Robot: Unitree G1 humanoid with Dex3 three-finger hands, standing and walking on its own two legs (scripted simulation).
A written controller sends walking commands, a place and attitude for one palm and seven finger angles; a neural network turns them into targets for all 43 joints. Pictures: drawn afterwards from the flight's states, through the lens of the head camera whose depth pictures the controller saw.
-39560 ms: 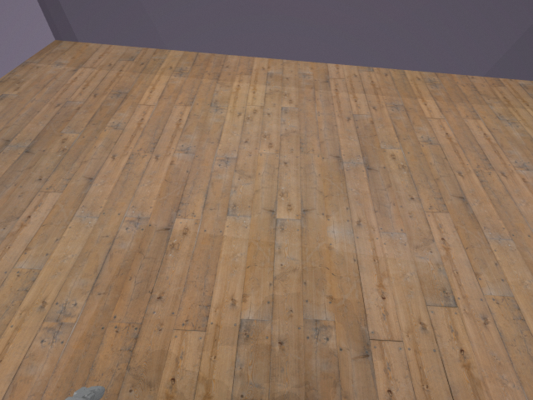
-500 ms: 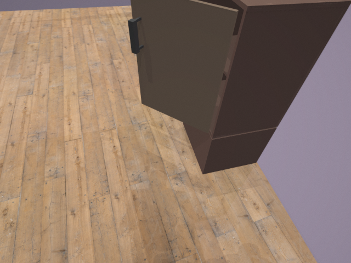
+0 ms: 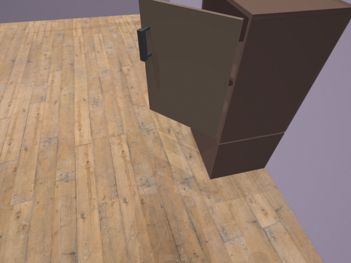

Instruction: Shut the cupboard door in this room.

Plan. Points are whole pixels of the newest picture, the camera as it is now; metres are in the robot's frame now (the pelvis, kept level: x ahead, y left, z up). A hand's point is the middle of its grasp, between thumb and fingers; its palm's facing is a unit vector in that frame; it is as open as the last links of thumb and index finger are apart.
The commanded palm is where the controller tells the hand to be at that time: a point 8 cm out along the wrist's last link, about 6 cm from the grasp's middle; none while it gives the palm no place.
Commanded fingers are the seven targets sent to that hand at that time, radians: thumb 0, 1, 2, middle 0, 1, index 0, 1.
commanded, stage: let the arm hang, fingers relaxed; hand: left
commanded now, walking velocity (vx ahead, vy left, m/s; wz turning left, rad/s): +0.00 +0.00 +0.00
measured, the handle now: (145, 43) +0.96 +0.19 +0.05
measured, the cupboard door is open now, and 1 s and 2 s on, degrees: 45 45 45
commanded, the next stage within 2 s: look to check the result in 0.32 s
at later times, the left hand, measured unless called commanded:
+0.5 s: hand out of the picture -0.02 +0.15 -0.18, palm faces +0.04 -0.98 -0.18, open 7.4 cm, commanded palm none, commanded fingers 0.00 0.90 0.90 -0.20 -0.30 -0.20 -0.30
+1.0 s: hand out of the picture +0.01 +0.15 -0.17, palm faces +0.04 -0.98 -0.18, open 7.4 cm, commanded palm none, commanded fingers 0.00 0.90 0.90 -0.20 -0.30 -0.20 -0.30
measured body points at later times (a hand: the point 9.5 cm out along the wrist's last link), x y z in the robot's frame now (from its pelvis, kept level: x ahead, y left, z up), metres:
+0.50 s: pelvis +0.01 -0.01 +0.00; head +0.01 -0.01 +0.45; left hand -0.02 +0.21 -0.16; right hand -0.01 -0.23 -0.16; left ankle +0.06 +0.11 -0.74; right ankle -0.03 -0.12 -0.74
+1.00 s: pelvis +0.03 -0.02 +0.00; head +0.03 -0.02 +0.45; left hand +0.01 +0.20 -0.16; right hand +0.04 -0.25 -0.16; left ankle +0.06 +0.11 -0.74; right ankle -0.03 -0.12 -0.74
